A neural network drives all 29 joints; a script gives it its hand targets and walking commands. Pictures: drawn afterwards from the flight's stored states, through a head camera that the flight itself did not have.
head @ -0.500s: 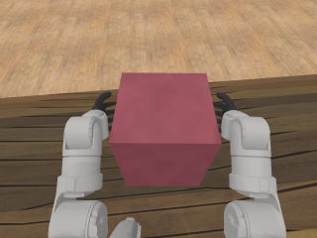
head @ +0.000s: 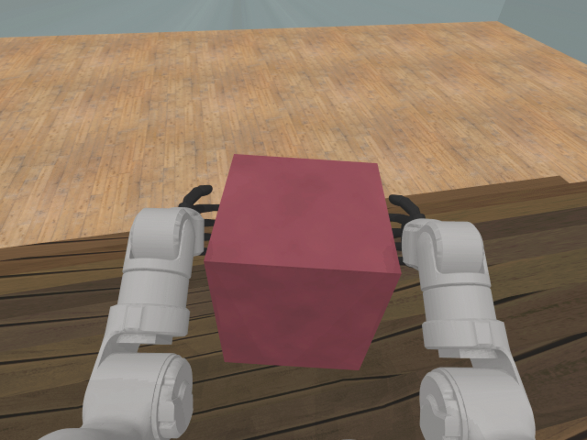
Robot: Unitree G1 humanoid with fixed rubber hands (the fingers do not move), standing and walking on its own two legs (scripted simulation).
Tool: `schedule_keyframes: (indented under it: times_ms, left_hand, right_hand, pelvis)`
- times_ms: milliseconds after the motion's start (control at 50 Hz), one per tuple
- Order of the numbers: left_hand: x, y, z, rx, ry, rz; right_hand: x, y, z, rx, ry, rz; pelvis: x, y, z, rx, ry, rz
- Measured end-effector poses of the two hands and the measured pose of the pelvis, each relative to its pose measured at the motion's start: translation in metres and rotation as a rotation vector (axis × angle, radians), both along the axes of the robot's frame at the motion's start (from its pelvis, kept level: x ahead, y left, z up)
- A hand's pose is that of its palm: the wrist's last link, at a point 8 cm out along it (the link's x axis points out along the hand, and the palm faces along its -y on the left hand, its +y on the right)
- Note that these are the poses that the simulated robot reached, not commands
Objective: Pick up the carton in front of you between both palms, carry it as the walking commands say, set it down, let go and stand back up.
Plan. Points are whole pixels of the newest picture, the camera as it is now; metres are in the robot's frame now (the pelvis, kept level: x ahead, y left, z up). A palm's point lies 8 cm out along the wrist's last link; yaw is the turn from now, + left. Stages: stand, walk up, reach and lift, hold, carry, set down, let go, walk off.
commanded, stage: carry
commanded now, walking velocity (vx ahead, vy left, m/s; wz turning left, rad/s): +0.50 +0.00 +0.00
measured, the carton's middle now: (298, 265) +0.37 -0.02 +0.05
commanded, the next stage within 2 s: none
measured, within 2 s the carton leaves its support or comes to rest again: neither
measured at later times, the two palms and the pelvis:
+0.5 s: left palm (199, 181) +0.66 +0.18 -0.02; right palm (330, 171) +0.70 -0.11 -0.02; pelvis +0.33 +0.00 -0.15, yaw +1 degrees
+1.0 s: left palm (228, 159) +1.03 +0.16 -0.22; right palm (317, 165) +1.01 -0.13 -0.22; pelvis +0.68 +0.05 -0.31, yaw +1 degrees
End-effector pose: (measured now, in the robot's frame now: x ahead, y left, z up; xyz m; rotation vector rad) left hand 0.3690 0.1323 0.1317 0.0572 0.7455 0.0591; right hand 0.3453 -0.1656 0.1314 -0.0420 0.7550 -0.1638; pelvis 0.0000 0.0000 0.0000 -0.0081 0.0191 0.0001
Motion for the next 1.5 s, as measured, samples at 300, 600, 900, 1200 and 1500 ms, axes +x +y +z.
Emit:
schedule_keyframes:
  times_ms: [300,600,900,1200,1500]
  left_hand:
    - [0.158,0.024,-0.108,-0.05,0.04,0.069]
    - [0.346,0.06,-0.197,-0.013,0.023,0.184]
    - [0.606,0.039,-0.287,-0.012,-0.092,0.017]
    - [0.815,0.039,-0.427,-0.045,-0.036,0.064]
    - [1.028,0.071,-0.538,0.024,0.037,0.156]
  right_hand:
    - [0.169,0.024,-0.1,0.022,0.036,-0.013]
    - [0.407,0.063,-0.195,0.041,0.024,0.155]
    - [0.609,0.04,-0.296,0.035,-0.095,-0.014]
    - [0.839,0.038,-0.414,-0.007,-0.037,0.032]
    - [1.077,0.071,-0.548,0.067,0.035,0.108]
  pelvis:
    - [0.173,0.013,-0.045,-0.005,0.029,0.027]
    - [0.39,-0.006,-0.163,0.003,0.003,0.034]
    - [0.613,0.039,-0.288,0.011,-0.001,0.02]
    - [0.837,0.026,-0.389,0.025,-0.004,0.025]
    - [1.064,0.02,-0.489,0.003,0.018,0.006]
